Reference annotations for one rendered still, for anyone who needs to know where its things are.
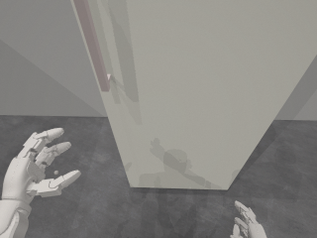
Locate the robot left hand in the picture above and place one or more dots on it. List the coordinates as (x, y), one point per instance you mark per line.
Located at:
(18, 182)

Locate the left robot forearm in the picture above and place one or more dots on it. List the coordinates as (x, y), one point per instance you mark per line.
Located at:
(14, 220)

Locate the handle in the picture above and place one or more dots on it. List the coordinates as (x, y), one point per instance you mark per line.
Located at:
(89, 32)

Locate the robot right hand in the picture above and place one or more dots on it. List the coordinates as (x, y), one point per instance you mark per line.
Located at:
(250, 228)

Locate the fridge door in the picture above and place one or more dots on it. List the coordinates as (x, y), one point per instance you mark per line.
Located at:
(195, 84)

